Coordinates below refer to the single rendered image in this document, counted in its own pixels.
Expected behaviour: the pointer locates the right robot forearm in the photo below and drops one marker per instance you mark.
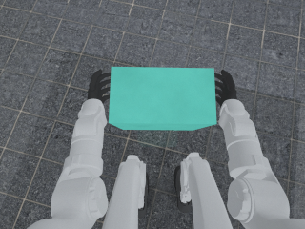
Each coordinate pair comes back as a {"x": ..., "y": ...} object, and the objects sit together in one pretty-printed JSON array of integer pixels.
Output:
[{"x": 245, "y": 155}]

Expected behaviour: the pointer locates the carton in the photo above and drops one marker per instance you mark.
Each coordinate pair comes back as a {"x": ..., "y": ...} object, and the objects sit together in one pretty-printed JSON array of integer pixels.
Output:
[{"x": 162, "y": 98}]

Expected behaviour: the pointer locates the left robot upper arm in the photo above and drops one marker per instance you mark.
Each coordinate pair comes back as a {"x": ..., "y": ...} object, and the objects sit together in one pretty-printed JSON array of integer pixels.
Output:
[{"x": 76, "y": 204}]

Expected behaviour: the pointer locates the right robot upper arm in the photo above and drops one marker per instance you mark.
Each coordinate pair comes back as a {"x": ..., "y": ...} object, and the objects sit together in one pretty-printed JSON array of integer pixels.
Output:
[{"x": 260, "y": 204}]

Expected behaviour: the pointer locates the right robot shin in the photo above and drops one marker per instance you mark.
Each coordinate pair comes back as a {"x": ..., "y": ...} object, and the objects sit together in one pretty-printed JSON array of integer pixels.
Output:
[{"x": 185, "y": 194}]

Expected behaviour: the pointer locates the robot right hand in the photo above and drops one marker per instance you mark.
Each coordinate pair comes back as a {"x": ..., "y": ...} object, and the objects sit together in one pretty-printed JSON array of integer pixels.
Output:
[{"x": 227, "y": 87}]

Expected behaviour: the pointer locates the left robot thigh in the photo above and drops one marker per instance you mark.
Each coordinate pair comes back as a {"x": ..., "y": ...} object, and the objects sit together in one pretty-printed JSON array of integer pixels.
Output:
[{"x": 122, "y": 212}]

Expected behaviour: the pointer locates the left robot forearm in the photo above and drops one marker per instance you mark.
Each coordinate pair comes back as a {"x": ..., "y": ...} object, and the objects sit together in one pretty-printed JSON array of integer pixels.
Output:
[{"x": 85, "y": 157}]

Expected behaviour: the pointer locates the robot left hand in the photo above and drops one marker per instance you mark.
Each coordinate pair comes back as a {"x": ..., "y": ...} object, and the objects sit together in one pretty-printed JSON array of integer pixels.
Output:
[{"x": 95, "y": 86}]

